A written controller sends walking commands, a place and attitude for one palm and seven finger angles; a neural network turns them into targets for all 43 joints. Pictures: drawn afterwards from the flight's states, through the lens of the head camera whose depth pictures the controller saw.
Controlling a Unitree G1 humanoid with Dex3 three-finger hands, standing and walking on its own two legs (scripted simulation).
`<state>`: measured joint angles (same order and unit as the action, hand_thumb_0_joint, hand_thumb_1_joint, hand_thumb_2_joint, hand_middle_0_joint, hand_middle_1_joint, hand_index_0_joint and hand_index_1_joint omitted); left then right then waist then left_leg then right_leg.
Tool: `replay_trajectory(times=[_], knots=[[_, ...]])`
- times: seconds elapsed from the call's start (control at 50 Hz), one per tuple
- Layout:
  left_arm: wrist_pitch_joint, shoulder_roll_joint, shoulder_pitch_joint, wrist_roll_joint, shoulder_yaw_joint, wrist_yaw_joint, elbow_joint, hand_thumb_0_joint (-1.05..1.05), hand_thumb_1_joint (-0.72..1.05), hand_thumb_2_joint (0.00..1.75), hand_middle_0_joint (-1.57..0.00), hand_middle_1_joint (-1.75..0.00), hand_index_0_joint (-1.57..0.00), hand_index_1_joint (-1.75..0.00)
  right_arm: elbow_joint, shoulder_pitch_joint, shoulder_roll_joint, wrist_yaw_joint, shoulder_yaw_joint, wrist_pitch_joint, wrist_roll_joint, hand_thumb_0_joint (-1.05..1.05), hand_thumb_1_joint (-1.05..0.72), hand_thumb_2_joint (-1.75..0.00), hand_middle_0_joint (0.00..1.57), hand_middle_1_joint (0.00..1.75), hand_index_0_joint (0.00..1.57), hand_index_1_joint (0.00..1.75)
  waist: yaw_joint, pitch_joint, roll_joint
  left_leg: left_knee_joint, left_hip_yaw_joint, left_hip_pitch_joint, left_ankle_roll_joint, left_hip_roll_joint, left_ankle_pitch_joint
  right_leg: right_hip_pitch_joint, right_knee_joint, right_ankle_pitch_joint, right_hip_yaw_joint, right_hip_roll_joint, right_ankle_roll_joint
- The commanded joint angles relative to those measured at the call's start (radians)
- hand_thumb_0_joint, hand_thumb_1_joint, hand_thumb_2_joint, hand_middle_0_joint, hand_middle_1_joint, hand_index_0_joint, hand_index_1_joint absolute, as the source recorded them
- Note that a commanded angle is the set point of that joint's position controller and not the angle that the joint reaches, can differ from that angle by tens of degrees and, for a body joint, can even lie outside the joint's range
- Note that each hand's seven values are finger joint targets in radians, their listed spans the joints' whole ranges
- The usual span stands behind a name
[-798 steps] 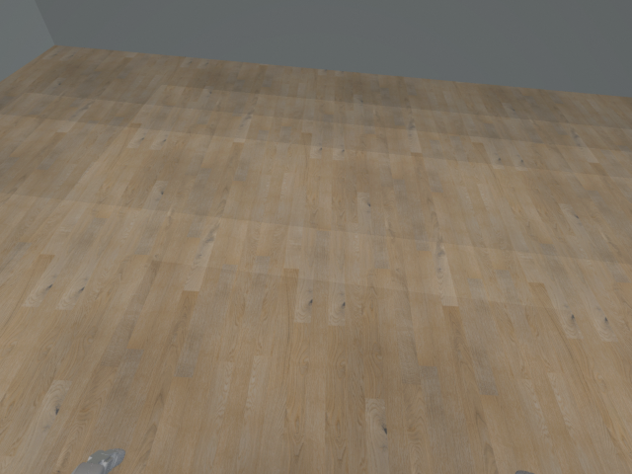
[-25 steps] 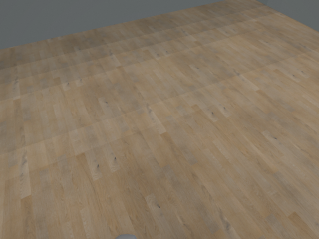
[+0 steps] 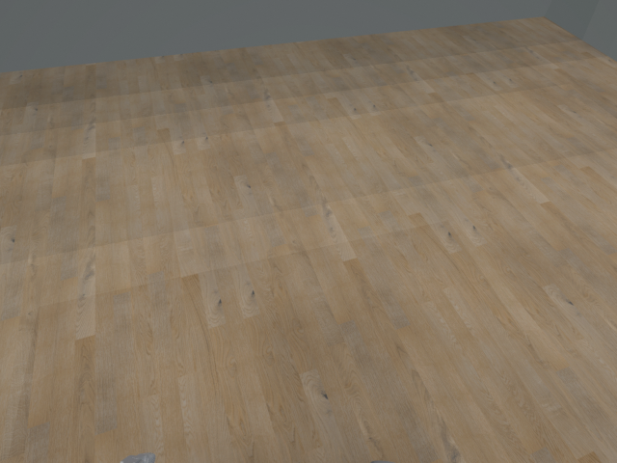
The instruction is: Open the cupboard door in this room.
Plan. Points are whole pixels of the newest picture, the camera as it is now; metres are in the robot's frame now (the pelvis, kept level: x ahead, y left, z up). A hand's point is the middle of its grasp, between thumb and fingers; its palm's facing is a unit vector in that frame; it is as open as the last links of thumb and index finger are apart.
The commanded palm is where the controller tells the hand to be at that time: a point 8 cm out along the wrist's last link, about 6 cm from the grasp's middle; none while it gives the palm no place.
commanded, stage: turn or walk to find it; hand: left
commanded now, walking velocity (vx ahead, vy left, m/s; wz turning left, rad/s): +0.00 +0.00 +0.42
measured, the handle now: out of the picture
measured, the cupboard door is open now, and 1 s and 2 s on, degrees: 0 0 0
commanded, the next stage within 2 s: stand and wait in 1.18 s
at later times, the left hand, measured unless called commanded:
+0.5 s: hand out of the picture -0.04 +0.15 -0.16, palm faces +0.29 -0.92 -0.27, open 7.4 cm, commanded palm none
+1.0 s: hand out of the picture -0.07 +0.21 -0.16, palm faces +0.46 -0.85 -0.25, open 7.4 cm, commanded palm none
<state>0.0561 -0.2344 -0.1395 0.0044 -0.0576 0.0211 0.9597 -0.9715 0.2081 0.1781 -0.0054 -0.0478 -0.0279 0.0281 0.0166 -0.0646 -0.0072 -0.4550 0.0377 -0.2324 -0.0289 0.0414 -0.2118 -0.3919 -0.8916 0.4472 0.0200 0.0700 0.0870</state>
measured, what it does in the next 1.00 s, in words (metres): steps on the spot, turning left: right foot, then left foot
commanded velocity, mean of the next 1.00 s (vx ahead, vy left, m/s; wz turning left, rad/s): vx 0.00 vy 0.00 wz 0.42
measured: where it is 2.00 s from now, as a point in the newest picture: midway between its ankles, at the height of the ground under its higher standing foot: outside the picture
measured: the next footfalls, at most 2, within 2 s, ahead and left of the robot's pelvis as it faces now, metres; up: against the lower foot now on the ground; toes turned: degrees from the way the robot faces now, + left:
right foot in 0.10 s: +0.04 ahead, -0.13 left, +0.00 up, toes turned +0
left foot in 0.62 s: -0.08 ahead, +0.09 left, +0.00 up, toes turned +23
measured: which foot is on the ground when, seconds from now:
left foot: down 0.00-0.12, up 0.14-0.60, down 0.62-1.00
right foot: up 0.00-0.08, down 0.10-0.62, up 0.64-1.00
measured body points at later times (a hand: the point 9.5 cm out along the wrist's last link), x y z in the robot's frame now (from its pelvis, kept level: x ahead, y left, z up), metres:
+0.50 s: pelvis -0.04 -0.05 +0.00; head +0.00 -0.06 +0.45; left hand -0.06 +0.20 -0.14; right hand +0.07 -0.29 -0.16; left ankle -0.12 +0.10 -0.68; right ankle +0.00 -0.13 -0.74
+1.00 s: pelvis -0.06 -0.02 +0.00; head -0.04 -0.01 +0.45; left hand -0.10 +0.25 -0.14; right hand +0.10 -0.21 -0.15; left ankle -0.11 +0.08 -0.74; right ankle +0.00 -0.15 -0.69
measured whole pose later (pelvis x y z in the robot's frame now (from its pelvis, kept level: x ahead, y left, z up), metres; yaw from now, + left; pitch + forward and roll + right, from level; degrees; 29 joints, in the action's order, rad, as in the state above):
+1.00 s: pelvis -0.06 -0.02 +0.00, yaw +26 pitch +0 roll +0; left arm 0.05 -0.24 -0.14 0.00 -0.05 0.02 0.96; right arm -0.97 0.19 0.18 -0.01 -0.05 -0.03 0.03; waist 0.01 -0.07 -0.01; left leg -0.46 0.04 -0.21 -0.02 0.03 -0.25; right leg -0.41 -0.90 0.44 0.03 0.07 0.09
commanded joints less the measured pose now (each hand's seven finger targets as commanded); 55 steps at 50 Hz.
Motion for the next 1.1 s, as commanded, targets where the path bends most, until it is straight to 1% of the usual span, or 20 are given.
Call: replay_trajectory(times=[0.0,0.06,0.08,0.1,0.12,0.18,0.24,0.44,0.52,0.56,0.58,0.6,0.62,0.64,0.68,0.74,0.92,1.02,1.06,1.08], knots=[[-0.033,-0.054,-0.02,-0.004,-0.011,0.003,-0.081,0.0,0.9,0.9,-0.2,-0.3,-0.2,-0.3,0.055,0.02,0.213,-0.009,-0.058,0.009,0.0,0.0,-0.9,-0.9,0.2,0.3,0.2,0.3,-0.002,0.097,0.178,0.075,0.294,0.048,-0.134,-0.249,0.406,0.069,0.201,-0.025,0.018,-0.033,-0.017],[-0.051,-0.092,-0.131,0.001,-0.021,0.008,-0.054,0.0,0.9,0.9,-0.2,-0.3,-0.2,-0.3,0.067,-0.005,0.178,-0.004,-0.058,0.007,-0.014,0.0,-0.9,-0.9,0.2,0.3,0.2,0.3,-0.055,0.137,0.086,-0.033,0.248,-0.123,-0.049,-0.156,0.187,0.34,0.521,-0.263,-0.001,0.009,-0.032],[-0.061,-0.171,-0.144,0.016,-0.038,0.016,-0.054,0.0,0.9,0.9,-0.2,-0.3,-0.2,-0.3,0.08,0.017,0.114,0.002,-0.049,0.008,-0.022,0.0,-0.9,-0.9,0.2,0.3,0.2,0.3,-0.061,0.144,-0.149,-0.199,0.125,-0.31,0.019,-0.046,-0.076,0.472,0.593,-0.234,-0.202,0.217,-0.096],[-0.059,-0.226,-0.143,0.02,-0.047,0.017,-0.072,0.0,0.9,0.9,-0.2,-0.3,-0.2,-0.3,0.106,-0.015,0.108,0.0,-0.05,0.003,-0.017,0.0,-0.9,-0.9,0.2,0.3,0.2,0.3,-0.077,0.099,-0.282,-0.423,0.026,-0.373,0.059,0.031,-0.366,0.37,0.633,-0.319,-0.378,0.412,-0.21],[-0.055,-0.201,-0.103,0.012,-0.045,0.022,-0.086,0.0,0.9,0.9,-0.2,-0.3,-0.2,-0.3,0.096,-0.023,0.153,0.0,-0.063,-0.012,-0.009,0.0,-0.9,-0.9,0.2,0.3,0.2,0.3,-0.064,0.068,-0.202,-0.583,0.067,-0.329,0.054,-0.017,-0.347,0.23,0.653,-0.251,-0.324,0.42,-0.253],[-0.057,-0.121,0.04,0.01,-0.024,0.016,-0.122,0.0,0.9,0.9,-0.2,-0.3,-0.2,-0.3,0.033,0.051,0.133,0.017,-0.069,-0.036,0.0,0.0,-0.9,-0.9,0.2,0.3,0.2,0.3,0.014,-0.03,-0.125,-0.773,0.046,-0.308,0.064,-0.049,-0.183,0.086,0.664,-0.121,-0.135,0.268,-0.189],[-0.07,-0.097,0.006,0.011,-0.019,0.014,-0.114,0.0,0.9,0.9,-0.2,-0.3,-0.2,-0.3,0.013,0.093,0.115,0.022,-0.061,-0.036,-0.002,0.0,-0.9,-0.9,0.2,0.3,0.2,0.3,0.014,0.004,-0.139,-0.785,0.017,-0.318,0.089,-0.057,-0.106,0.164,0.635,-0.242,-0.032,0.222,-0.166],[-0.065,-0.15,-0.159,0.026,-0.036,0.013,-0.043,0.0,0.9,0.9,-0.2,-0.3,-0.2,-0.3,0.047,-0.061,0.1,0.017,-0.037,-0.023,-0.014,0.0,-0.9,-0.9,0.2,0.3,0.2,0.3,-0.073,0.055,-0.169,-0.438,-0.063,-0.238,0.102,-0.085,-0.254,0.312,0.554,-0.506,-0.008,0.3,-0.232],[-0.059,-0.175,-0.147,0.027,-0.045,0.011,-0.027,0.0,0.9,0.9,-0.2,-0.3,-0.2,-0.3,0.051,-0.044,0.096,0.012,-0.025,-0.006,-0.024,0.0,-0.9,-0.9,0.2,0.3,0.2,0.3,-0.059,0.115,-0.192,-0.234,-0.106,-0.131,0.083,-0.075,-0.247,0.334,0.474,-0.602,0.019,0.314,-0.231],[-0.052,-0.178,-0.127,0.019,-0.044,0.008,-0.028,0.0,0.9,0.9,-0.2,-0.3,-0.2,-0.3,0.039,0.009,0.108,0.011,-0.026,0.004,-0.022,0.0,-0.9,-0.9,0.2,0.3,0.2,0.3,-0.02,0.138,-0.162,-0.045,-0.129,0.013,0.071,-0.063,-0.077,0.262,0.396,-0.545,0.08,0.286,-0.172],[-0.046,-0.157,-0.121,0.01,-0.04,0.006,-0.029,0.0,0.9,0.9,-0.2,-0.3,-0.2,-0.3,0.029,0.04,0.142,0.013,-0.032,0.013,-0.021,0.0,-0.9,-0.9,0.2,0.3,0.2,0.3,0.006,0.15,-0.063,0.073,-0.084,0.137,0.056,-0.095,0.046,0.164,0.294,-0.455,0.125,0.246,-0.12],[-0.038,-0.098,-0.129,0.003,-0.032,0.002,-0.054,0.0,0.9,0.9,-0.2,-0.3,-0.2,-0.3,0.033,0.064,0.233,0.008,-0.054,0.022,-0.011,0.0,-0.9,-0.9,0.2,0.3,0.2,0.3,0.021,0.157,0.2,0.144,0.2,0.253,-0.027,-0.304,0.221,-0.057,0.099,-0.144,0.18,0.121,-0.045],[-0.03,-0.064,-0.06,0.01,-0.007,0.0,-0.085,0.0,0.9,0.9,-0.2,-0.3,-0.2,-0.3,0.03,0.093,0.293,0.002,-0.064,0.012,-0.012,0.0,-0.9,-0.9,0.2,0.3,0.2,0.3,0.045,0.11,0.301,0.164,0.31,0.209,-0.11,-0.431,0.432,-0.162,-0.054,0.173,0.128,0.054,-0.018],[-0.021,-0.08,-0.045,0.012,-0.016,0.0,-0.089,0.0,0.9,0.9,-0.2,-0.3,-0.2,-0.3,0.028,0.078,0.292,0.0,-0.062,0.006,-0.007,0.0,-0.9,-0.9,0.2,0.3,0.2,0.3,0.039,0.09,0.216,0.155,0.265,0.138,-0.156,-0.454,0.371,-0.139,-0.141,0.161,0.068,0.068,-0.03],[-0.007,-0.087,-0.023,0.014,-0.024,-0.002,-0.056,0.0,0.9,0.9,-0.2,-0.3,-0.2,-0.3,0.039,-0.014,0.238,-0.018,-0.046,0.011,-0.005,0.0,-0.9,-0.9,0.2,0.3,0.2,0.3,0.009,0.019,0.25,0.168,0.211,0.081,-0.118,-0.347,0.338,-0.174,-0.209,0.042,0.012,0.065,-0.018],[-0.02,-0.092,-0.067,0.012,-0.024,-0.013,-0.03,0.0,0.9,0.9,-0.2,-0.3,-0.2,-0.3,0.053,-0.038,0.206,-0.019,-0.034,0.024,-0.011,0.0,-0.9,-0.9,0.2,0.3,0.2,0.3,-0.017,0.042,0.166,0.126,0.126,0.134,-0.104,-0.274,0.486,-0.169,-0.238,-0.045,0.015,0.045,-0.005],[-0.026,-0.069,0.024,0.003,-0.009,-0.001,-0.084,0.0,0.9,0.9,-0.2,-0.3,-0.2,-0.3,0.046,0.038,0.214,-0.015,-0.052,0.019,-0.005,0.0,-0.9,-0.9,0.2,0.3,0.2,0.3,0.021,0.074,0.151,0.079,0.227,0.164,-0.147,-0.284,0.546,-0.101,-0.02,0.012,0.006,0.01,0.008],[-0.041,-0.066,-0.054,-0.003,-0.01,-0.001,-0.072,0.0,0.9,0.9,-0.2,-0.3,-0.2,-0.3,0.059,-0.009,0.212,-0.01,-0.059,0.009,-0.003,0.0,-0.9,-0.9,0.2,0.3,0.2,0.3,-0.021,0.092,0.166,0.018,0.266,0.017,-0.111,-0.231,0.448,0.138,0.298,-0.117,0.036,-0.039,-0.015],[-0.061,-0.117,-0.145,0.007,-0.023,0.005,-0.054,0.0,0.9,0.9,-0.2,-0.3,-0.2,-0.3,0.068,-0.013,0.166,-0.004,-0.056,0.011,-0.016,0.0,-0.9,-0.9,0.2,0.3,0.2,0.3,-0.062,0.147,0.03,-0.109,0.201,-0.14,-0.025,-0.138,0.167,0.385,0.535,-0.324,-0.033,0.06,-0.033],[-0.07,-0.212,-0.167,0.023,-0.04,0.016,-0.052,0.0,0.9,0.9,-0.2,-0.3,-0.2,-0.3,0.088,0.005,0.093,0.002,-0.043,0.013,-0.022,0.0,-0.9,-0.9,0.2,0.3,0.2,0.3,-0.069,0.153,-0.269,-0.331,0.041,-0.33,0.049,0.009,-0.239,0.491,0.569,-0.455,-0.291,0.322,-0.124]])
